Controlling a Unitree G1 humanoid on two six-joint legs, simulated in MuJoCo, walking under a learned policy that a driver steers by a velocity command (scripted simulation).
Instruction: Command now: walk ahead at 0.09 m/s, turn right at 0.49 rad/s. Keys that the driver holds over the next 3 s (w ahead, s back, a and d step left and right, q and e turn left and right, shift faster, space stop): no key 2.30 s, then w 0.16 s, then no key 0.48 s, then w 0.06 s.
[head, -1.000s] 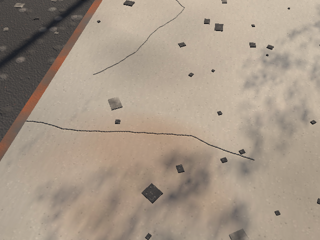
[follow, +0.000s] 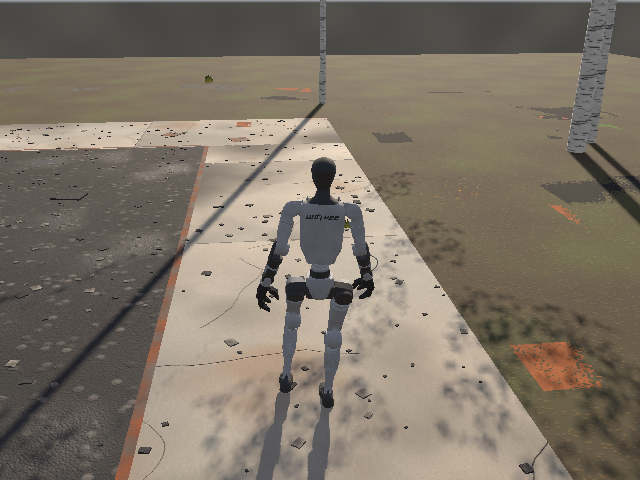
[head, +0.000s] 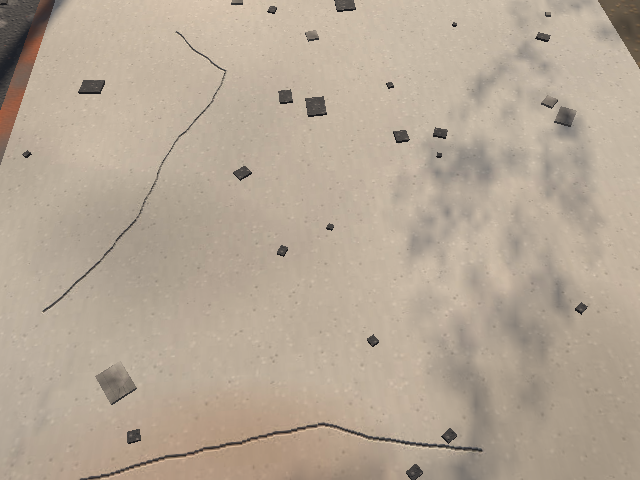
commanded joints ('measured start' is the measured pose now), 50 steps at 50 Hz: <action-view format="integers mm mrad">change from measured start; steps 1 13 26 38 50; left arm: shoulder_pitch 38 3 -33 -55 -21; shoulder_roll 161 145 64 91 71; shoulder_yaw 36 13 -27 -43 -62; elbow -69 -80 8 131 197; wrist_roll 0 14 -11 -1 -1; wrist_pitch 4 31 53 21 14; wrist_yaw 10 18 25 31 31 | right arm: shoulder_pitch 61 106 115 128 170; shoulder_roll -90 -78 -137 -107 -88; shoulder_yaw -21 0 24 20 36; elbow -43 -44 28 127 220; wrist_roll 4 37 18 22 22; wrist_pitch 16 5 -26 -11 -7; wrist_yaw -5 -20 -9 2 2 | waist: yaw -23 -34 -29 -49 -49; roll -102 -129 109 -51 -32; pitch -154 -125 -117 -42 -19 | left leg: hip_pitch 13 340 557 491 468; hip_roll -11 -84 114 15 11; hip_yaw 9 47 -103 -50 -47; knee -19 -488 -646 -694 -706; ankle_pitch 31 -66 689 197 135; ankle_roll -12 62 197 102 86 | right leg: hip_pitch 126 138 104 127 94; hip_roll -282 -285 -102 -209 -209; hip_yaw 282 333 -16 99 105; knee -86 14 51 -73 -97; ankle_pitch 294 392 -173 17 -60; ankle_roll -89 -76 148 96 83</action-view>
